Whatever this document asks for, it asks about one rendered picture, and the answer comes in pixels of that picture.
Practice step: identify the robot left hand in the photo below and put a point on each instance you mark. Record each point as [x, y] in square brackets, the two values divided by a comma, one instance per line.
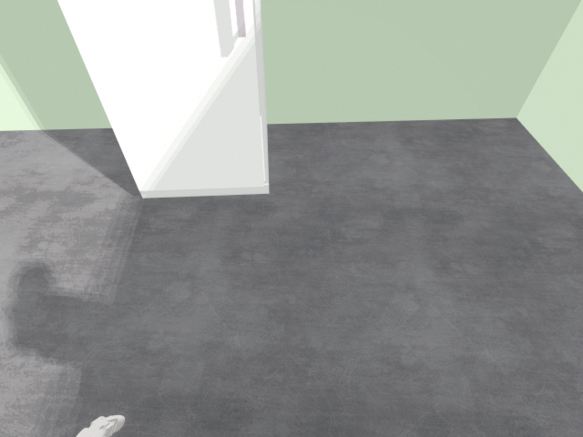
[103, 427]

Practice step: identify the fridge door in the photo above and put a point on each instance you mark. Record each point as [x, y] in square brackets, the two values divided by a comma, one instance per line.
[179, 87]

